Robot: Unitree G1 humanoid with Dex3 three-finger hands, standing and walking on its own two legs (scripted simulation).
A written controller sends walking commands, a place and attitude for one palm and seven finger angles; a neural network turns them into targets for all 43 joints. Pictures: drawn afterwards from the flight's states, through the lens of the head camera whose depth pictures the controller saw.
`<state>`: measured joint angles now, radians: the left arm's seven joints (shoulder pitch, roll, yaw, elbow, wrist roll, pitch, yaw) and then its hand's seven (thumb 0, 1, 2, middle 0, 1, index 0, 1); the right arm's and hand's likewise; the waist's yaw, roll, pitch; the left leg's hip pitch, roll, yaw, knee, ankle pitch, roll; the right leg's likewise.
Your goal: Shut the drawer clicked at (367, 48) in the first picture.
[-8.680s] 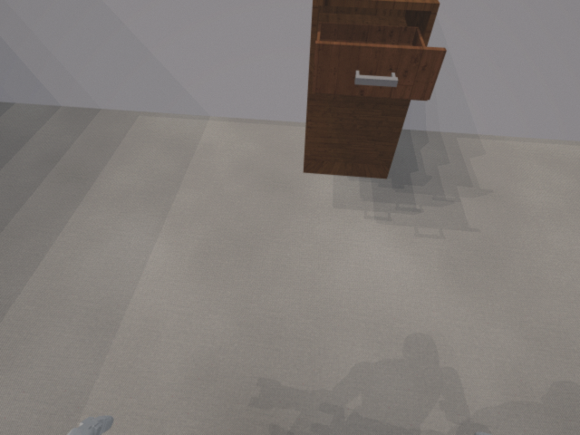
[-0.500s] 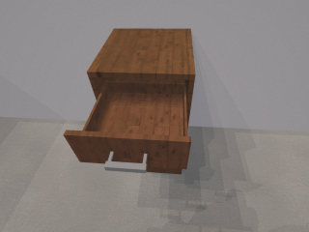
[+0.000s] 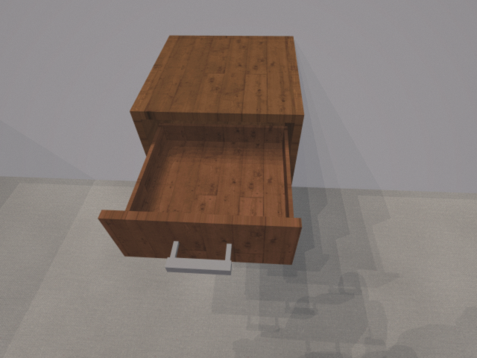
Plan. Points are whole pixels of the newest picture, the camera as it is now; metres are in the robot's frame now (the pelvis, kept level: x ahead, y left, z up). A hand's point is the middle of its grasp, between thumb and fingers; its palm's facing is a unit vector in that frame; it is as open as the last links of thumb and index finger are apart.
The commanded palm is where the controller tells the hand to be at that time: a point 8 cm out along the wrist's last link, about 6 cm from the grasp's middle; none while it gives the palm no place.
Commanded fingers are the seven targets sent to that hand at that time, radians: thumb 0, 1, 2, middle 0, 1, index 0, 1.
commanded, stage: come to a stop and stand still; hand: left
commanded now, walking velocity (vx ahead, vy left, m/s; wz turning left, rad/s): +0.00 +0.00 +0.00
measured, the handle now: (200, 256) +0.32 +0.10 -0.06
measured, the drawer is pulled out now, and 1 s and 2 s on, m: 0.30 0.30 0.30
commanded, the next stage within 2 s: look again from close up in 0.86 s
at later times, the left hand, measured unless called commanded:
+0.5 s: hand out of the picture +0.06 +0.16 -0.17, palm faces +0.01 -0.97 -0.23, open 7.3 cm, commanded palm none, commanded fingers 0.00 0.90 0.90 -0.20 -0.30 -0.20 -0.30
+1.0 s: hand out of the picture +0.03 +0.14 -0.17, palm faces +0.03 -0.98 -0.21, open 7.3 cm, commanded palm none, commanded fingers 0.00 0.90 0.90 -0.20 -0.30 -0.20 -0.30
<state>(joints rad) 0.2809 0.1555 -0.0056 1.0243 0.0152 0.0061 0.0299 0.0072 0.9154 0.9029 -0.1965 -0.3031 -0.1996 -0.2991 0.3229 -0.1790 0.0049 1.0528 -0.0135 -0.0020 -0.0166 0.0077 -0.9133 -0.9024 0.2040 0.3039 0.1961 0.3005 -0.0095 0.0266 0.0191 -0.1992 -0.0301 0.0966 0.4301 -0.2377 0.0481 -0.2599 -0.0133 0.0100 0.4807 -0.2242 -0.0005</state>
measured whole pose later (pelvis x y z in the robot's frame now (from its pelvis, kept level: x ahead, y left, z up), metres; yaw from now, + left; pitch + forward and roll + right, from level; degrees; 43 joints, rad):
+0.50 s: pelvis +0.03 -0.02 +0.00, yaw +0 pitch +0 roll +0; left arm 0.26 0.17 -0.01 1.05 0.01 -0.01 0.04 0.01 0.92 0.90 -0.20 -0.30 -0.20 -0.30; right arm 0.26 -0.17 0.01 1.10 -0.01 -0.02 -0.03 0.01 -0.91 -0.90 0.20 0.30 0.20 0.30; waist -0.01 0.02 0.02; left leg -0.13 0.00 0.08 0.41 -0.27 0.01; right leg -0.18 0.02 -0.01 0.44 -0.25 -0.03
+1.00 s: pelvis +0.03 -0.03 +0.00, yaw +1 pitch -1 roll +0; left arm 0.29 0.16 -0.02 1.08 0.01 -0.01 0.03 0.01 0.92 0.90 -0.20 -0.30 -0.20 -0.30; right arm 0.30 -0.15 0.01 1.14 -0.01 -0.02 -0.03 0.00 -0.91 -0.90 0.20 0.30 0.20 0.30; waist 0.00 0.01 0.02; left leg -0.12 0.03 0.06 0.40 -0.26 -0.01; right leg -0.16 0.05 -0.02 0.41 -0.24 -0.05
